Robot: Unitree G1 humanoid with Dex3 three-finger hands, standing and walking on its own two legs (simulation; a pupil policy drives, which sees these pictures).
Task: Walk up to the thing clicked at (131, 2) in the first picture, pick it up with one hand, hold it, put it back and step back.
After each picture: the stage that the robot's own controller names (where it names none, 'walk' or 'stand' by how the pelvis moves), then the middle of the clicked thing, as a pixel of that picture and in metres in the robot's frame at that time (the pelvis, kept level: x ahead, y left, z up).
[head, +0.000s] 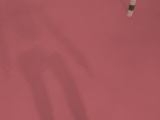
stand; (131, 7) +1.96 -0.60 -0.66
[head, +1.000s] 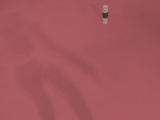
walk; (105, 14) +1.89 -0.12 -0.63
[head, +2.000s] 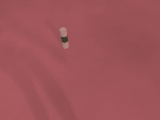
walk; (64, 38) +1.26 +0.30 -0.65
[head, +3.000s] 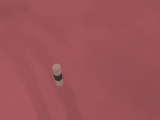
walk; (58, 75) +0.78 +0.26 -0.63
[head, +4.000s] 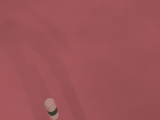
walk; (52, 109) +0.49 +0.25 -0.64
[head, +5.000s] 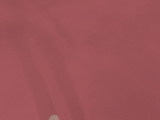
stand; out of the picture +0.38 +0.23 -0.65
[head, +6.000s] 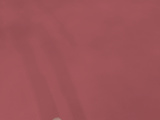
stand; out of the picture +0.37 +0.21 -0.66
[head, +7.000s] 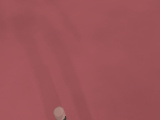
stand; (61, 117) +0.41 +0.20 -0.65
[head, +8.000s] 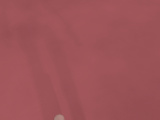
stand; out of the picture +0.40 +0.20 -0.66
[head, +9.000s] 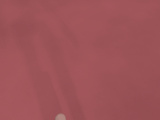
stand; out of the picture +0.40 +0.18 -0.66
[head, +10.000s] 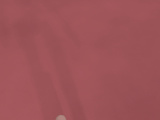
stand; out of the picture +0.39 +0.18 -0.66
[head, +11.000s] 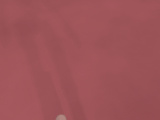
stand; out of the picture +0.39 +0.18 -0.66
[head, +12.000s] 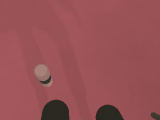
go down; (44, 76) +0.43 +0.21 -0.44
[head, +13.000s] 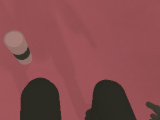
go down; (20, 50) +0.46 +0.27 -0.27
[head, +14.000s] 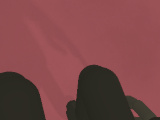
close in; out of the picture +0.43 +0.32 -0.17
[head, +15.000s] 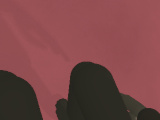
close; out of the picture +0.41 +0.33 -0.16
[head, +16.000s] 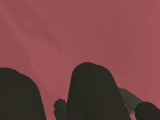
lift; out of the picture +0.38 +0.32 -0.16
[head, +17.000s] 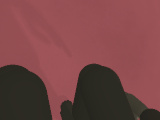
lift; out of the picture +0.34 +0.30 -0.15
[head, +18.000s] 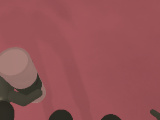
lift; (27, 81) +0.31 +0.19 +0.04
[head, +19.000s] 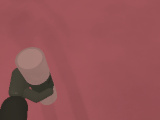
hold; (40, 81) +0.32 +0.16 +0.05
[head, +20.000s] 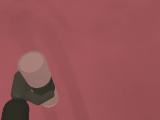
hold; (42, 84) +0.31 +0.16 +0.04
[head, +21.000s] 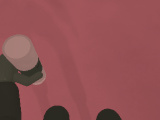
crouch; (29, 65) +0.38 +0.19 -0.02
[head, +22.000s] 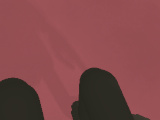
lower; out of the picture +0.44 +0.31 -0.10
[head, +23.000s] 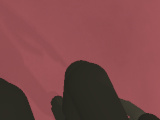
lower; out of the picture +0.43 +0.34 -0.16
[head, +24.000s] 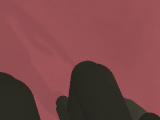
lower; out of the picture +0.41 +0.34 -0.16
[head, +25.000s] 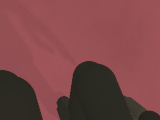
lower; out of the picture +0.39 +0.34 -0.16
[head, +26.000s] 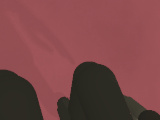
rest; out of the picture +0.39 +0.33 -0.16
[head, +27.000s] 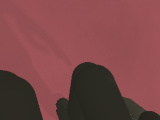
open; out of the picture +0.39 +0.31 -0.16
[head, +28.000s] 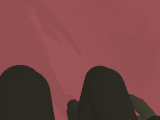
stand; out of the picture +0.40 +0.29 -0.18
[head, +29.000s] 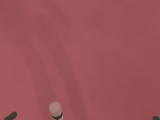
stand; (56, 113) +0.38 +0.17 -0.56
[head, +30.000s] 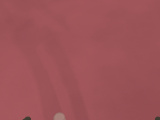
stand; out of the picture +0.39 +0.18 -0.60
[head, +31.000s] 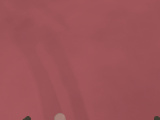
stand; out of the picture +0.38 +0.17 -0.60
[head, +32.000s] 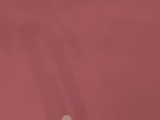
stand; out of the picture +0.41 +0.16 -0.65
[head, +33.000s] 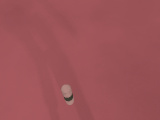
walk; (68, 95) +0.51 +0.18 -0.64
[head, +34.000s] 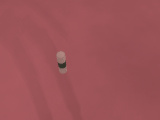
walk; (61, 63) +0.80 +0.19 -0.63
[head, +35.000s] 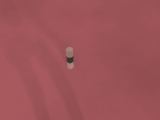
stand; (69, 58) +1.04 +0.18 -0.64
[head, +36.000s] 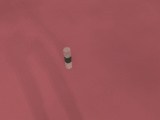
stand; (67, 58) +1.03 +0.20 -0.66
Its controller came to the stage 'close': yes
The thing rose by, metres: 0.68
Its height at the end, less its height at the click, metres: +0.00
